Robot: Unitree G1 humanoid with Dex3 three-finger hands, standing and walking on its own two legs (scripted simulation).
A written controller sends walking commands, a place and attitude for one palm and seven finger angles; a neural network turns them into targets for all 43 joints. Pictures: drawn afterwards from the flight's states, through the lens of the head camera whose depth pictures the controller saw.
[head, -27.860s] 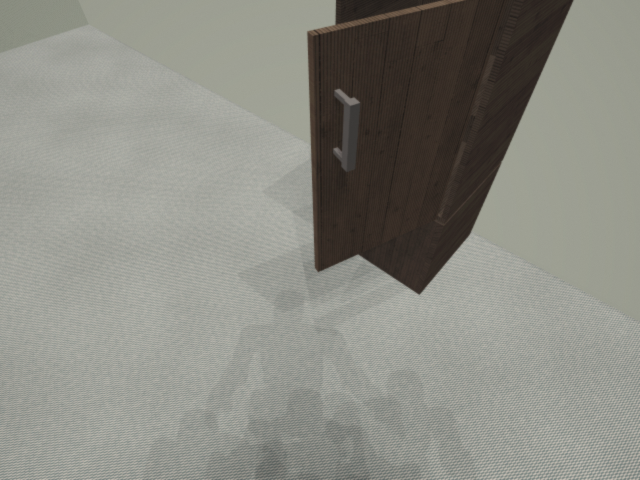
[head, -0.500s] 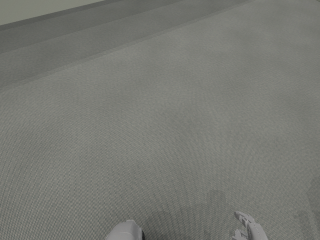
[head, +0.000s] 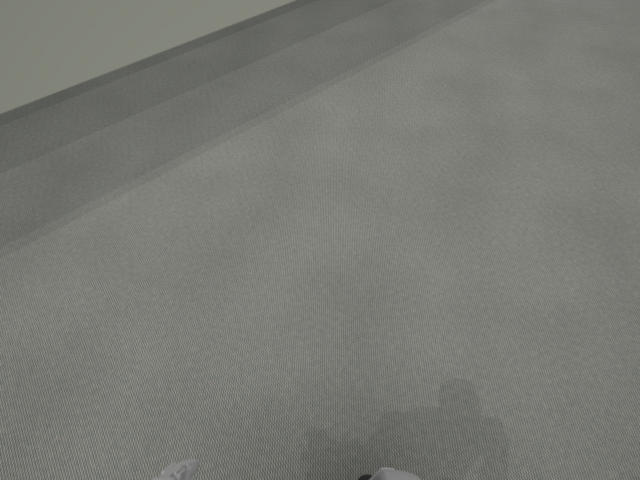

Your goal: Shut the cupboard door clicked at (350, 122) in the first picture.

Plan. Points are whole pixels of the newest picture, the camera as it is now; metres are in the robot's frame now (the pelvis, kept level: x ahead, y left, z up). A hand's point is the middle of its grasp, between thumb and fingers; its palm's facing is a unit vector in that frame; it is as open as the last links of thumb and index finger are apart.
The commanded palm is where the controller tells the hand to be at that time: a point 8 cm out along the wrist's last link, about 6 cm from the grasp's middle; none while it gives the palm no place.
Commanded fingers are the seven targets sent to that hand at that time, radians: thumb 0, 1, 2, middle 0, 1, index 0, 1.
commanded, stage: turn to face it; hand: left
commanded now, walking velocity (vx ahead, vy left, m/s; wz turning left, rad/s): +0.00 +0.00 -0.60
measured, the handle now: out of the picture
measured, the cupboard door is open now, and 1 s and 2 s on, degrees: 45 45 45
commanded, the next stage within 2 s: none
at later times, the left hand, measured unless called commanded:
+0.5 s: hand (175, 432) +0.20 +0.23 -0.16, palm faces -0.22 -0.96 -0.19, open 7.4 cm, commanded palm none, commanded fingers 0.00 0.90 0.90 -0.20 -0.30 -0.20 -0.30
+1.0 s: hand (246, 370) +0.30 +0.14 -0.17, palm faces -0.56 -0.80 -0.21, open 7.4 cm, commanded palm none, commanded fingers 0.00 0.90 0.90 -0.20 -0.30 -0.20 -0.30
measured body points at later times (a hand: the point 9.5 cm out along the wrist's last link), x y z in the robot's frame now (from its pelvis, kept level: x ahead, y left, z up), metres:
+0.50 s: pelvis +0.07 +0.05 +0.01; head +0.12 +0.06 +0.46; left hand +0.21 +0.28 -0.14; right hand +0.10 -0.22 -0.11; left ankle +0.08 +0.14 -0.73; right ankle +0.02 -0.09 -0.66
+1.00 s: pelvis +0.11 +0.03 +0.00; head +0.16 +0.00 +0.44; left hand +0.33 +0.18 -0.15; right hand +0.02 -0.23 -0.14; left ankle +0.19 +0.13 -0.72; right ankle +0.02 -0.08 -0.73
